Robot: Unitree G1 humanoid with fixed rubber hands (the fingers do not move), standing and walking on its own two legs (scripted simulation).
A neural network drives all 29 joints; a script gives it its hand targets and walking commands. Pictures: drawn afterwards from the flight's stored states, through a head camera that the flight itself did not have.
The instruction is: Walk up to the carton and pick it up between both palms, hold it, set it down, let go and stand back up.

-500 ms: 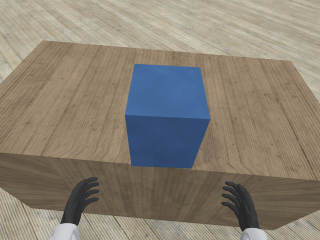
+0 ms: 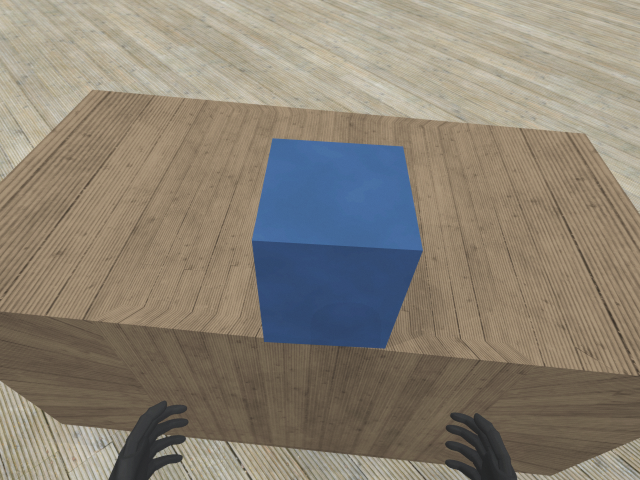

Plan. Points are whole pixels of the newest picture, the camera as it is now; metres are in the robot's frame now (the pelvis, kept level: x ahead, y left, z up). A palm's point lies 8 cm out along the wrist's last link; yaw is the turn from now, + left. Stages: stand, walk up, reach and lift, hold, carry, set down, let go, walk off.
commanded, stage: set down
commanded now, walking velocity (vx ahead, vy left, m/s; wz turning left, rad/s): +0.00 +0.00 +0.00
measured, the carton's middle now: (331, 247) +0.45 +0.02 +0.01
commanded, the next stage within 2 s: let go in 1.74 s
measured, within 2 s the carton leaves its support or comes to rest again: neither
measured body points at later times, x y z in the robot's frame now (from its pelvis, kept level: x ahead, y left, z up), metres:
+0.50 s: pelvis +0.01 +0.00 +0.00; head +0.02 +0.01 +0.45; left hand +0.16 +0.23 -0.08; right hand +0.16 -0.20 -0.08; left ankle -0.02 +0.12 -0.75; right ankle -0.02 -0.11 -0.75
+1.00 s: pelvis -0.01 +0.00 +0.00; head +0.02 +0.01 +0.44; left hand +0.15 +0.22 -0.11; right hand +0.15 -0.20 -0.12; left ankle -0.02 +0.12 -0.75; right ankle -0.02 -0.11 -0.75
